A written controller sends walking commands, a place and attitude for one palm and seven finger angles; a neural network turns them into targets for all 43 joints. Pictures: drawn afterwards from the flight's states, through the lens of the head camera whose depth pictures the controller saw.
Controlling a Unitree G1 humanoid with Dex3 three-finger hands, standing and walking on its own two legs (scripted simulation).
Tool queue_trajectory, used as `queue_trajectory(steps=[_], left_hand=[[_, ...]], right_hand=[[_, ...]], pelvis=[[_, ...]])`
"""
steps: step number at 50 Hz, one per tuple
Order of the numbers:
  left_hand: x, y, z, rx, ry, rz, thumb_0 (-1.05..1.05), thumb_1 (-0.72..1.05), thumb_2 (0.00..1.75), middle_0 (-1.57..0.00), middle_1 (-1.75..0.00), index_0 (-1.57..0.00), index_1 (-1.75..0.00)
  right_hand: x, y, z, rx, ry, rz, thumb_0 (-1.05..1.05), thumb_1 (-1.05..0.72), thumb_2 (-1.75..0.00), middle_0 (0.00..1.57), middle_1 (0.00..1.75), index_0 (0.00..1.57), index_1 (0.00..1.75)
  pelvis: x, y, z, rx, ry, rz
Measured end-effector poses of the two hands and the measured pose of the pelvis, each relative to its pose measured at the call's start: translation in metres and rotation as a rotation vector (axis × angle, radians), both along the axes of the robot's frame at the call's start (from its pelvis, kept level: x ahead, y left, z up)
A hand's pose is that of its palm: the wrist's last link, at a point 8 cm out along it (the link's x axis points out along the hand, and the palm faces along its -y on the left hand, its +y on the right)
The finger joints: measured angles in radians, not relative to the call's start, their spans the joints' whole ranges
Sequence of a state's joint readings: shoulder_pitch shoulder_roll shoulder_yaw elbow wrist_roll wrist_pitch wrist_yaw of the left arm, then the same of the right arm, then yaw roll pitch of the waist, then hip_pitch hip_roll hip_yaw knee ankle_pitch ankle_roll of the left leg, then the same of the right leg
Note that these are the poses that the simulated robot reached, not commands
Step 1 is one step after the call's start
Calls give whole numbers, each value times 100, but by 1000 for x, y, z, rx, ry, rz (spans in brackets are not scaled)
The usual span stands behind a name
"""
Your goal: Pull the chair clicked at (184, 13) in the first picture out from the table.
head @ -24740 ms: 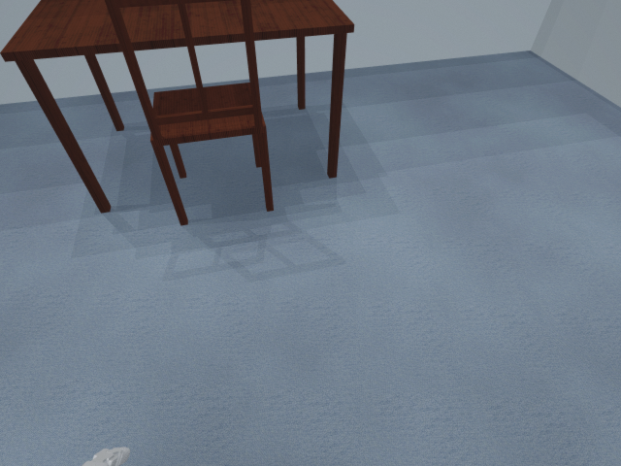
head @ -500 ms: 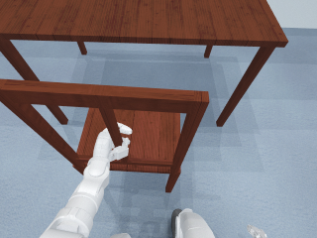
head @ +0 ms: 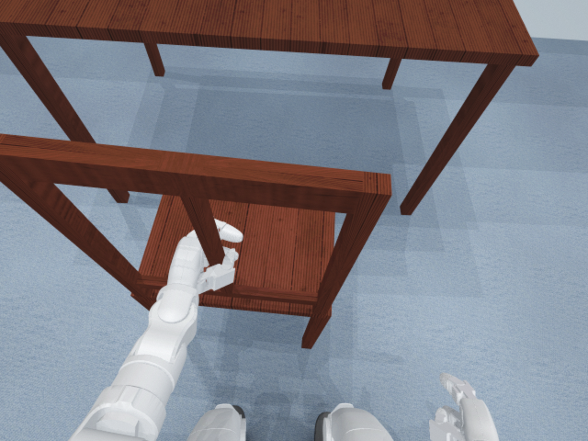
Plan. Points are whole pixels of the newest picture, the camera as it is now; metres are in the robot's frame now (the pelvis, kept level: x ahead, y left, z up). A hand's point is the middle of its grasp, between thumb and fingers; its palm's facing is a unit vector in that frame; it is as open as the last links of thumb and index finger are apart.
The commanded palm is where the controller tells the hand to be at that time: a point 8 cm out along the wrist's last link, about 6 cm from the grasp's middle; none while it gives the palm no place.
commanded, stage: step backward, pulling the chair out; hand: left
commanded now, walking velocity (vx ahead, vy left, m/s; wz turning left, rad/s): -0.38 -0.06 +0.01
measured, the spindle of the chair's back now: (214, 252) +0.37 +0.13 -0.05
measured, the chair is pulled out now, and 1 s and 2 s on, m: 0.33 0.57 0.67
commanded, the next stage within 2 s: stop walking, hand still on the chair in 0.90 s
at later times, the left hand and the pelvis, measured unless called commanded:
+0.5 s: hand (220, 338) +0.24 +0.10 -0.06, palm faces -0.08 -0.99 -0.09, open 5.0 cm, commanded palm +0.22 +0.16 -0.06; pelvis -0.11 +0.01 +0.00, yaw -1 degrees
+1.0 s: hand out of the picture +0.11 +0.08 -0.06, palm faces -0.01 -0.99 -0.14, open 5.1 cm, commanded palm +0.09 +0.14 -0.05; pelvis -0.23 -0.02 +0.00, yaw +1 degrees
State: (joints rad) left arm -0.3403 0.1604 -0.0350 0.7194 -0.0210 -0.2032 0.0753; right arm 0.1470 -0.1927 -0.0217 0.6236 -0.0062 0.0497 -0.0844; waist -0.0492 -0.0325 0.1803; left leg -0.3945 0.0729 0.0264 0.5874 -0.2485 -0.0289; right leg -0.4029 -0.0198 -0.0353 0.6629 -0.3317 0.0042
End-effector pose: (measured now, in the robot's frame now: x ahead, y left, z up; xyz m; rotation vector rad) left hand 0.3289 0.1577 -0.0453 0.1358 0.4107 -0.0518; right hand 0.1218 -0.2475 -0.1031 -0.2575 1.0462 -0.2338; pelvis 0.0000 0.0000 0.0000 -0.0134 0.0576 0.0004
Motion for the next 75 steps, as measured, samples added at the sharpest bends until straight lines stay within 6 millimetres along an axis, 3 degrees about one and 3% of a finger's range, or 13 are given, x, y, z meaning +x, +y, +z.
queue_trajectory(steps=[6, 10, 16, 20, 27, 34, 39, 48, 51, 55, 65, 75], left_hand=[[-30, 0, 1, 26, 5, 50, 5, 70, 81, -39, -129, -50, -145], [-44, -4, 3, 40, 27, 70, 5, 70, 79, -41, -125, -50, -145], [-60, -8, 5, 37, 57, 56, 5, 71, 78, -38, -125, -50, -145], [-73, -6, 4, 10, 34, 19, 5, 73, 79, -35, -129, -50, -145], [-116, 4, 4, -27, 25, 2, 5, 75, 80, -32, -130, -50, -145], [-158, 8, 5, 26, 11, 36, 4, 71, 81, -38, -126, -50, -145], [-182, 1, 7, 53, 26, 99, 4, 69, 80, -41, -121, -50, -145], [-227, -20, 8, 37, 57, 92, 3, 71, 79, -34, -125, -50, -145], [-241, -21, 6, 6, 41, 66, 3, 72, 80, -32, -128, -50, -145], [-266, -19, 7, -13, 56, 59, 3, 73, 80, -28, -130, -50, -145], [-323, -15, 9, 0, 102, 107, 5, 72, 83, -32, -124, -50, -145], [-335, -12, 10, 18, 110, 81, 5, 70, 85, -35, -125, -50, -145]], right_hand=[[-33, 5, -24, 98, 62, 22, 1, -90, -90, 20, 30, 21, 30], [-59, -6, -24, 97, 85, -25, 1, -90, -90, 21, 30, 21, 30], [-88, -27, -11, 7, 65, -54, 1, -90, -90, 21, 30, 21, 30], [-105, -31, -3, -70, 44, -59, 1, -90, -90, 20, 30, 20, 30], [-138, -2, 10, -28, 40, -27, 1, -90, -90, 20, 30, 20, 30], [-173, 18, -17, 115, 71, 16, 1, -90, -90, 21, 30, 21, 30], [-203, 1, -32, 163, 80, -19, 1, -90, -90, 21, 30, 21, 30], [-252, -59, -10, -12, 35, -68, 1, -90, -90, 21, 30, 21, 30], [-267, -65, -2, -79, 27, -65, 1, -90, -90, 20, 30, 20, 30], [-284, -53, 9, -77, 16, -42, 1, -90, -90, 20, 30, 20, 30], [-316, -10, -14, 123, 32, -5, 1, -90, -90, 20, 30, 20, 30], [-310, -16, -11, 78, -17, -47, 1, -90, -90, 21, 30, 21, 30]], pelvis=[[-21, -17, 1, -38, -18, -25], [-38, -22, 5, -7, -20, -26], [-62, -10, 7, 20, 1, -12], [-81, 7, 0, -6, 5, 13], [-114, 11, 8, -16, -11, -16], [-146, -10, 6, -20, -13, -49], [-180, -31, 4, -39, -38, -46], [-222, -27, 1, 11, -27, 1], [-237, -20, -4, 3, -36, 27], [-257, -21, 1, 14, -59, 5], [-277, -32, 6, -5, -80, 7], [-264, -21, 7, 7, -86, -14]])
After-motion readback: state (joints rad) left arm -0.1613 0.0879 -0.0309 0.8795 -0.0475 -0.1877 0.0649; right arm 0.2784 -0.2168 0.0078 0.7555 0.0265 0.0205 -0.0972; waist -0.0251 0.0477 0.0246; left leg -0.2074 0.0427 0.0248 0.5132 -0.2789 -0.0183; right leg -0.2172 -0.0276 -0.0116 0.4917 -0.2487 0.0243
